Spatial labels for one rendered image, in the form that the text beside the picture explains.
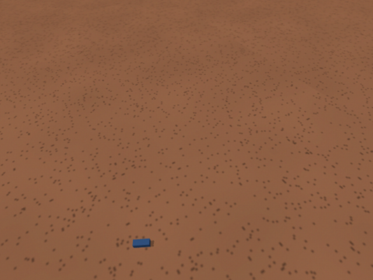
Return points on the small box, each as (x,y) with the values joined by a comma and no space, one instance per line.
(141,243)

